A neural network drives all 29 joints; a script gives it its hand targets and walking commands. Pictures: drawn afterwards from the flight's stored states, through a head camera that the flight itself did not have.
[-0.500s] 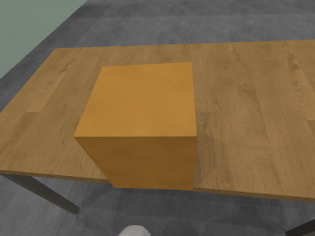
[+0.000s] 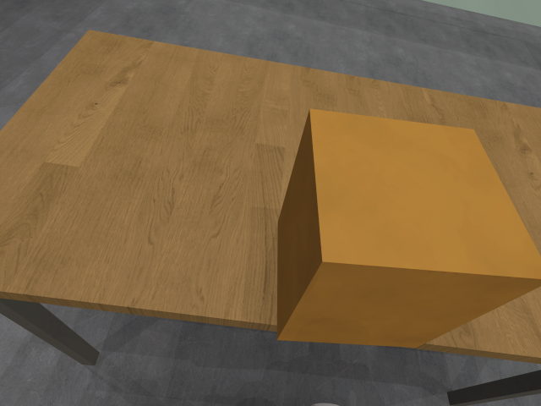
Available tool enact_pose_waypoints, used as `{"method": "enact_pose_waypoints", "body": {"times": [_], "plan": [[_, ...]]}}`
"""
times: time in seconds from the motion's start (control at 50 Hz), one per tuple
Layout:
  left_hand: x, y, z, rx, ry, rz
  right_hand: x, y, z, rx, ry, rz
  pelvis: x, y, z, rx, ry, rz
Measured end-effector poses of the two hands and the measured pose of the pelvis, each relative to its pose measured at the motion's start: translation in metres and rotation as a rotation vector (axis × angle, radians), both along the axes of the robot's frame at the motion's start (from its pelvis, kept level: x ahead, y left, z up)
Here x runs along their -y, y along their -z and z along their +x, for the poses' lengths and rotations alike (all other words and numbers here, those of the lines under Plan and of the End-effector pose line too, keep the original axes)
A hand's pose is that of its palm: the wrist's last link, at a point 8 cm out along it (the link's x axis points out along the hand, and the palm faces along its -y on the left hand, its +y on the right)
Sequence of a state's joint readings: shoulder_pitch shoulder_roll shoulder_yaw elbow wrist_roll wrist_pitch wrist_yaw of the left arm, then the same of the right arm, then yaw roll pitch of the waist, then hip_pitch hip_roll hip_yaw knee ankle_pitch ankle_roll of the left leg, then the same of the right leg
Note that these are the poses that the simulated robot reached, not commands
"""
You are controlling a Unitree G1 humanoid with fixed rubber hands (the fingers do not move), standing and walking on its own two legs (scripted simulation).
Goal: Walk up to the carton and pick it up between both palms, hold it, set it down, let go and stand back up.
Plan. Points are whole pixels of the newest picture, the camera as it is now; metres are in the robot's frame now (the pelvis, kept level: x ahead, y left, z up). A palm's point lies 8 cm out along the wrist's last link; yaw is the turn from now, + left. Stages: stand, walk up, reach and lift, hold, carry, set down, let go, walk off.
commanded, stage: walk up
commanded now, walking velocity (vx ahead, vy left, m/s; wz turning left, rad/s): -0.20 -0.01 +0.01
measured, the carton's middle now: (368, 241) +0.32 -0.10 +0.10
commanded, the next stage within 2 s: none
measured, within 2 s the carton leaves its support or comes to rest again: neither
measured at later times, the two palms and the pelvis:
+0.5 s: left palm out of the picture -0.15 +0.40 -0.18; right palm out of the picture -0.01 -0.17 -0.12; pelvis -0.10 +0.11 -0.04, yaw +0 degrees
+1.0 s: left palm out of the picture -0.03 +0.35 -0.11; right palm out of the picture -0.02 -0.21 -0.13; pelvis -0.08 +0.07 +0.00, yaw +0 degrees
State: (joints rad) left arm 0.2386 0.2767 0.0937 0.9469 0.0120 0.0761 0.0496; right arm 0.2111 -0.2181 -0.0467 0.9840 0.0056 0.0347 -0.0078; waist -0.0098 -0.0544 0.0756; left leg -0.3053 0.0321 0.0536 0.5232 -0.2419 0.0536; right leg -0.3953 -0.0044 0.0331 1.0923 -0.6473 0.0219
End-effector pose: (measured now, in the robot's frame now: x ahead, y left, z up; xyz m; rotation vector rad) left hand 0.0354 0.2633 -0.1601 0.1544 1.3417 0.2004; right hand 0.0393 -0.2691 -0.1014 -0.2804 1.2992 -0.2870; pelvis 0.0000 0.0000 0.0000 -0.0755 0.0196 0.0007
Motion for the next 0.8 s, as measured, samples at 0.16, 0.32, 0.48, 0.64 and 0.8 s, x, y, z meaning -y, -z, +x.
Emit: {"method": "enact_pose_waypoints", "body": {"times": [0.16,0.32,0.48,0.64,0.8], "plan": [[-0.052,-0.019,-0.006,0.037,0.010,-0.013,-0.052,-0.014,-0.019,0.041,-0.050,0.003,-0.043,-0.014,-0.018,0.021,0.004,-0.033],[-0.091,-0.035,-0.135,-0.142,-0.079,0.023,-0.066,-0.014,-0.001,0.129,-0.100,-0.016,-0.077,-0.013,-0.051,0.027,0.030,-0.002],[-0.131,0.011,-0.219,-0.337,-0.073,0.090,-0.094,0.020,-0.022,0.210,-0.100,-0.026,-0.105,0.035,-0.094,0.000,0.007,0.035],[-0.132,0.028,-0.012,0.214,0.184,0.041,-0.139,0.057,-0.173,-0.079,0.052,0.009,-0.132,0.052,-0.115,-0.043,0.054,0.098],[-0.120,-0.042,0.031,0.272,0.237,0.142,-0.142,0.078,-0.217,-0.266,0.110,0.153,-0.114,0.034,-0.095,-0.066,0.049,0.069]]}}
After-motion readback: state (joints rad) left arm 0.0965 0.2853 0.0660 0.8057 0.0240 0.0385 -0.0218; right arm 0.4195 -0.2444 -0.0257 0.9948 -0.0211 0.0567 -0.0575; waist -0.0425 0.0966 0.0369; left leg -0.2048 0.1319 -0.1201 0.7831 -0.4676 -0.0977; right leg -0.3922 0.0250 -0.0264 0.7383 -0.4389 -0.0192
